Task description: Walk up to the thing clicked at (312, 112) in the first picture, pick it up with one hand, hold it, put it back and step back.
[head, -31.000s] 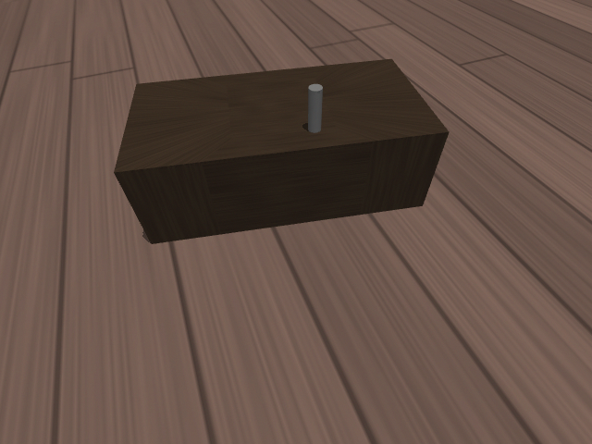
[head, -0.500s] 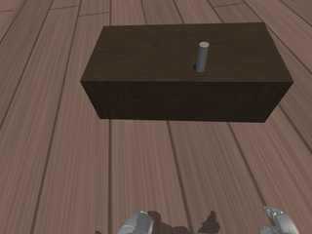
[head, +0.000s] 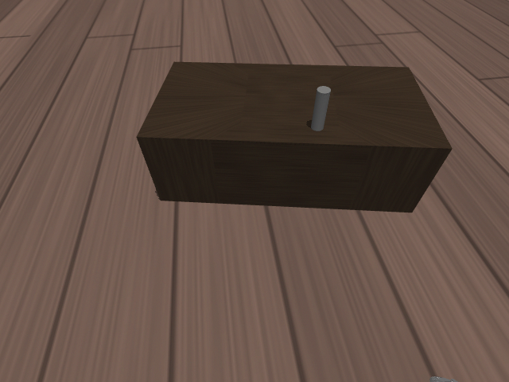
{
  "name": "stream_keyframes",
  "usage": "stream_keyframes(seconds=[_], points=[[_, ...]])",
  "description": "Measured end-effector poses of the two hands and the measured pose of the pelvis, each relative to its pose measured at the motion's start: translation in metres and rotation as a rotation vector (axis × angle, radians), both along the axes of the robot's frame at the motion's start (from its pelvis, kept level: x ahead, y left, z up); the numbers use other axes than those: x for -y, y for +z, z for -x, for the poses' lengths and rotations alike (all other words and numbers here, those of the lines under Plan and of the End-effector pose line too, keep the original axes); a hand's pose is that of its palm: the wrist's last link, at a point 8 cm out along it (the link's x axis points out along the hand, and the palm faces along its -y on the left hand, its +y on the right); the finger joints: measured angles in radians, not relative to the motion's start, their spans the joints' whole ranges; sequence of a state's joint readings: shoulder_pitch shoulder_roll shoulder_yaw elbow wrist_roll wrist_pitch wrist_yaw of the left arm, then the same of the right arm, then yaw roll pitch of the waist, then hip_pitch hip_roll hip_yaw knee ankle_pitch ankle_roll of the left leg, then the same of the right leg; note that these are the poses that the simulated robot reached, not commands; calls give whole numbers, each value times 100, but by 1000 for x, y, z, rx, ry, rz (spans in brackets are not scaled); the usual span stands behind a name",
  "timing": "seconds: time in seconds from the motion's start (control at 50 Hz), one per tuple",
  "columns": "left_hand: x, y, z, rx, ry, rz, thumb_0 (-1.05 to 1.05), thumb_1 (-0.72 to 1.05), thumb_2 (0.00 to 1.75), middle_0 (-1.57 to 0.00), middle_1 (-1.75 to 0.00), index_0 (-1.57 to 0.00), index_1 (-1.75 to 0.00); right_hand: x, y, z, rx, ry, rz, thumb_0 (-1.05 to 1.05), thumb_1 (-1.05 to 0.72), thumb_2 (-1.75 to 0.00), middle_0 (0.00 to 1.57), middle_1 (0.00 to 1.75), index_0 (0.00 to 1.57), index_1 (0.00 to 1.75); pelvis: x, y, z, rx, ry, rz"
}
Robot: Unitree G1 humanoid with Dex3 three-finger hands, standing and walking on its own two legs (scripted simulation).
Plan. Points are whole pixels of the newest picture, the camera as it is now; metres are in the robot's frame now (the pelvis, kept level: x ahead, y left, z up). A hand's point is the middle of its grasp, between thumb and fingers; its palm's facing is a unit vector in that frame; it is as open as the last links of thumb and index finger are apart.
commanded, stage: step back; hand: right
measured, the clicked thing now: (320, 109) +1.12 -0.25 -0.25
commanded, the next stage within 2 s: stand in 0.68 s
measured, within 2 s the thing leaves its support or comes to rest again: neither
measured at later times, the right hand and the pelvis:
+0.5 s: hand out of the picture +0.11 -0.25 -0.16, palm faces +0.02 +0.94 -0.34, open 7.4 cm; pelvis +0.04 +0.00 +0.00, yaw +0 degrees
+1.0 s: hand (412, 378) +0.16 -0.25 -0.13, palm faces +0.00 +0.94 -0.34, open 7.4 cm; pelvis +0.06 +0.01 +0.02, yaw +0 degrees
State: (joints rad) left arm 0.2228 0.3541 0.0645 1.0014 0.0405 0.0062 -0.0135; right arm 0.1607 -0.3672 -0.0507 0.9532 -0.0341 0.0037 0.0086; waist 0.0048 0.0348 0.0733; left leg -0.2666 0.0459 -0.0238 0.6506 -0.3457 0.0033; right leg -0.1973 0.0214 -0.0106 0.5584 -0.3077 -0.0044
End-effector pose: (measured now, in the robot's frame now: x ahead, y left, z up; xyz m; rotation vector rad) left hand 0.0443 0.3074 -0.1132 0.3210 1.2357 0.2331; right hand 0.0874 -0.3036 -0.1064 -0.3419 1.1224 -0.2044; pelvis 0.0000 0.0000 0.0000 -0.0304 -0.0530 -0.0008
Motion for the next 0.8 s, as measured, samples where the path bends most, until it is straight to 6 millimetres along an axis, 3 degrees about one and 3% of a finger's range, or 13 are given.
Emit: stream_keyframes(seconds=[0.1, 0.2, 0.32, 0.42, 0.6, 0.7, 0.8], points=[[3, 7, 9, 8, 19, -7, 1, 90, 90, -20, -30, -20, -30, 6, 2, -3, -17, 10, -3, 1, -90, -90, 20, 30, 21, 30, 2, 4, -2, -14, 8, -29], [-10, 6, 1, 13, 26, -8, 1, 90, 90, -20, -30, -20, -30, 2, 0, -7, -44, 26, 15, 1, -90, -90, 20, 30, 21, 30, -9, 2, -10, -25, 33, -28], [-21, 4, -29, 5, 0, -9, 1, 91, 90, -20, -30, -20, -30, -16, 0, -6, -48, -2, -4, 1, -90, -90, 20, 30, 21, 30, -15, 4, -22, -24, 14, -37], [-18, 8, -64, 48, -35, -26, 1, 91, 90, -20, -30, -20, -30, -14, -5, -7, -67, -27, -22, 1, -90, -90, 21, 30, 21, 30, -8, 3, -34, -19, -3, -37], [-1, 12, -104, 102, -53, -22, 1, 91, 90, -20, -30, -20, -30, -10, -15, -36, -49, -47, -39, 1, -90, -90, 20, 30, 21, 30, -6, 0, -54, -16, 8, -28], [4, 14, -126, 138, -49, 8, 1, 91, 90, -20, -30, -20, -30, -16, -9, -47, -59, -36, -39, 1, -90, -90, 20, 30, 21, 30, -8, 5, -62, -18, 5, -32], [7, 12, -133, 125, -49, 31, 1, 91, 90, -20, -30, -20, -30, -19, 1, -59, -44, -19, -33, 1, -90, -90, 20, 30, 21, 30, -8, 11, -65, -16, 4, -33]])
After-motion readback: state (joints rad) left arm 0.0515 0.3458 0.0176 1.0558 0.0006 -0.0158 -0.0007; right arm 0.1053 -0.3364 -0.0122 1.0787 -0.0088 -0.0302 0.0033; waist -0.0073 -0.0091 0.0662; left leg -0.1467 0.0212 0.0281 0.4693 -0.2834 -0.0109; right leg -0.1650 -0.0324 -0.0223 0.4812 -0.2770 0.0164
